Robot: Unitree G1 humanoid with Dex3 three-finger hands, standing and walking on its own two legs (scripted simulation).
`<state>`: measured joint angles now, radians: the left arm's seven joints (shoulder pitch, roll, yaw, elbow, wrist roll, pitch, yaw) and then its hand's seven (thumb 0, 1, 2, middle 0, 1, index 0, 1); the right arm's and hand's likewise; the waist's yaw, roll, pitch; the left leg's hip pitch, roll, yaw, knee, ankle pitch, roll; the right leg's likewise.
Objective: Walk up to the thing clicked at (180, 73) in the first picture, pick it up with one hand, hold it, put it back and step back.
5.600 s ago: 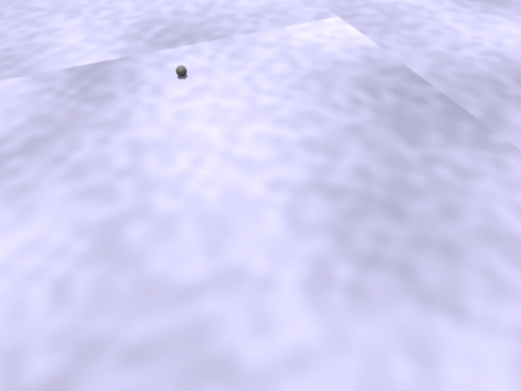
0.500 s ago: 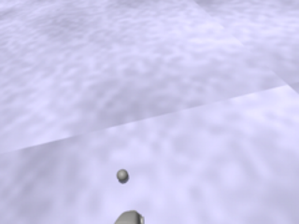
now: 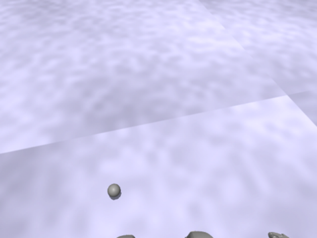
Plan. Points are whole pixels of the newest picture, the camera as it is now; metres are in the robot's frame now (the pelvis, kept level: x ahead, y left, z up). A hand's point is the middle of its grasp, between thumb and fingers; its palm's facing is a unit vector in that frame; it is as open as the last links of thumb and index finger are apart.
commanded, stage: walk up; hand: left
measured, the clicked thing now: (114, 190) +0.47 +0.27 -0.72
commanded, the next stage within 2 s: stand in 1.52 s
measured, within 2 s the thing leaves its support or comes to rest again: neither
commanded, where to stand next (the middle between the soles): +0.09 +0.01 m, yaw +1 degrees
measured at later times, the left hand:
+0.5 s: hand out of the picture +0.13 +0.25 -0.14, palm faces -0.02 -0.94 -0.33, open 7.4 cm
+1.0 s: hand out of the picture +0.11 +0.26 -0.13, palm faces +0.01 -0.94 -0.35, open 7.4 cm
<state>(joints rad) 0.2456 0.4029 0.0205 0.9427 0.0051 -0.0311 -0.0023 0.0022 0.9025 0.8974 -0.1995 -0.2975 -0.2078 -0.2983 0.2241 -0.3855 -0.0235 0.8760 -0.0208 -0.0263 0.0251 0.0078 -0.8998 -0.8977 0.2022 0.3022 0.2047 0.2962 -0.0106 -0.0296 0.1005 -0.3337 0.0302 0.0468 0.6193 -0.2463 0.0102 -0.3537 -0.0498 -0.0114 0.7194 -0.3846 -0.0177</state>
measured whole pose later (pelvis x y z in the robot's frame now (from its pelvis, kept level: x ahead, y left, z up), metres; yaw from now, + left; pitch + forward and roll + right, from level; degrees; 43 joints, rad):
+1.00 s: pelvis +0.04 +0.00 +0.02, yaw +1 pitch -2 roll +0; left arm 0.08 0.35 0.00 1.18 0.01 -0.02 0.00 0.00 0.90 0.90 -0.20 -0.30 -0.21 -0.30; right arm 0.06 -0.35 0.00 1.16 -0.01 -0.01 0.02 0.01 -0.90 -0.90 0.20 0.30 0.20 0.30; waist 0.01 0.01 0.05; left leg -0.14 0.01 0.01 0.35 -0.18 0.00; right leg -0.11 -0.05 -0.04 0.33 -0.18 0.03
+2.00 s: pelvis +0.04 +0.00 +0.02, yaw +1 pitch -2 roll +0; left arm 0.10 0.35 0.00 1.15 0.01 -0.01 0.00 0.00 0.90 0.90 -0.20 -0.30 -0.21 -0.30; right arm 0.09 -0.35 0.00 1.15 -0.01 0.00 0.01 0.01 -0.90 -0.90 0.20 0.30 0.20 0.30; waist 0.00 0.00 0.05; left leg -0.13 0.02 0.00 0.32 -0.16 -0.01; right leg -0.10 -0.04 -0.05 0.31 -0.17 0.03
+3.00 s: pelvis +0.05 +0.00 +0.02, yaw +1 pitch -2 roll +0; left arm 0.12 0.35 0.00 1.14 0.01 -0.01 0.00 0.00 0.90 0.90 -0.20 -0.30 -0.21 -0.30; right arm 0.10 -0.35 0.01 1.13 -0.01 0.00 0.01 0.01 -0.90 -0.90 0.20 0.30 0.20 0.30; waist 0.00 0.00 0.05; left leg -0.12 0.02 0.00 0.32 -0.17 -0.01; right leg -0.10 -0.04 -0.05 0.31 -0.18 0.03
